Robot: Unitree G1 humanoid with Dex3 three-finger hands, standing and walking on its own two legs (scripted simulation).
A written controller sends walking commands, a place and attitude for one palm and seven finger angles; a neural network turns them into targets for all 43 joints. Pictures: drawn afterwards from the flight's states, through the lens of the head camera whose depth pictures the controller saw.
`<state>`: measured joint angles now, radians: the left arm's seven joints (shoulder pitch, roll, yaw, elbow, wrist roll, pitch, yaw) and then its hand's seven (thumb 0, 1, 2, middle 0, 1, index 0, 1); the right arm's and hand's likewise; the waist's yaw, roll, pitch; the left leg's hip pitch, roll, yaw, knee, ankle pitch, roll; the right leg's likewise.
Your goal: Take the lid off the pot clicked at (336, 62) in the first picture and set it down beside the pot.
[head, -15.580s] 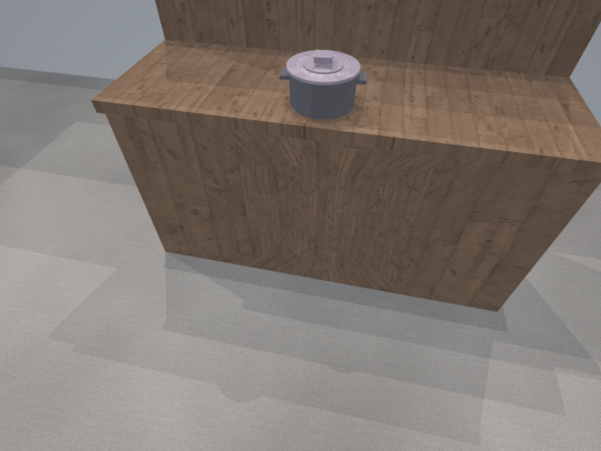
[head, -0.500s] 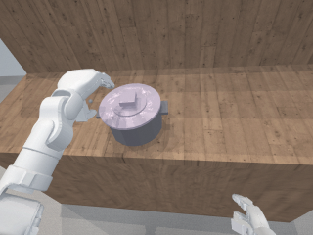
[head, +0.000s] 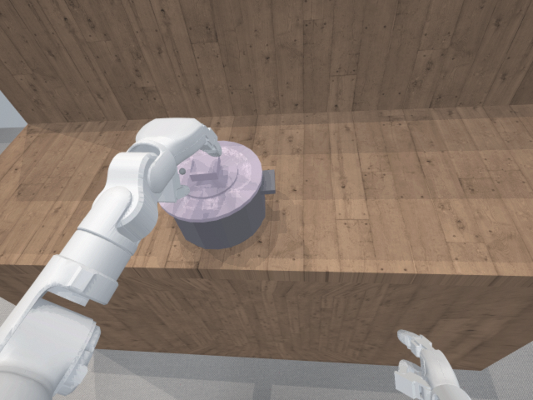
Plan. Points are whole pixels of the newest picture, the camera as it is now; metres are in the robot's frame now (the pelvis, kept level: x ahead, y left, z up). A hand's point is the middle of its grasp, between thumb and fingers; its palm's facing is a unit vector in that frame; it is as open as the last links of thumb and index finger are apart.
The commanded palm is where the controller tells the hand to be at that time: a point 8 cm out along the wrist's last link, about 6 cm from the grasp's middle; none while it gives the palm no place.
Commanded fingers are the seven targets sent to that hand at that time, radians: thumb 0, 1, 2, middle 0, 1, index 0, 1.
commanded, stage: move the open hand above the knob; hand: left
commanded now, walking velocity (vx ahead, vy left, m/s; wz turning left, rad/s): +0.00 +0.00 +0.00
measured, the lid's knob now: (205, 167) +0.47 +0.12 +0.09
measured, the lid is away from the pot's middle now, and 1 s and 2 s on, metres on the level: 0.00 0.00 0.00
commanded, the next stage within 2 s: lower the open fingers around the knob in 1.20 s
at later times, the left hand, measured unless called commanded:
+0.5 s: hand (192, 147) +0.46 +0.13 +0.15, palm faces -0.21 -0.03 -0.98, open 10.2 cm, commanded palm +0.43 +0.13 +0.22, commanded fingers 0.00 -0.32 1.46 -0.83 -0.08 -0.83 -0.08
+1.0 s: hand (188, 147) +0.44 +0.13 +0.16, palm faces -0.19 -0.05 -0.98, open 10.2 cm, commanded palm +0.42 +0.13 +0.22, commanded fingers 0.00 -0.32 1.46 -0.83 -0.08 -0.83 -0.08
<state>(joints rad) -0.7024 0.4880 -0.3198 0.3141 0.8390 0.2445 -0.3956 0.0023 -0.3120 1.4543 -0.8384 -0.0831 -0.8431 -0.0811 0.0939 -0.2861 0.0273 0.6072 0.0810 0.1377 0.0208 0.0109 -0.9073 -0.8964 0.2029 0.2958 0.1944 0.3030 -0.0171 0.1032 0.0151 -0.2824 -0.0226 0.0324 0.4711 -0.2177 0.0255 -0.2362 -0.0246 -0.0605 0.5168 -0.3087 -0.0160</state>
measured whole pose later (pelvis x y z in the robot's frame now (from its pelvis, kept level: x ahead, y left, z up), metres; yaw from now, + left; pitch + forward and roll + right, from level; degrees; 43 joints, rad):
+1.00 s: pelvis +0.00 +0.02 +0.00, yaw +0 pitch +3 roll +1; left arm -0.88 0.38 -0.33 0.55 0.85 0.29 -0.32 0.00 -0.31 1.45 -0.84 -0.08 -0.84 -0.08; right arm 0.13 -0.27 0.03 0.64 0.08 0.13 0.03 0.01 -0.91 -0.90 0.20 0.30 0.19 0.30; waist -0.02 0.09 -0.03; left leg -0.30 -0.04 0.04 0.46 -0.21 0.05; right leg -0.25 -0.04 -0.05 0.50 -0.30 0.00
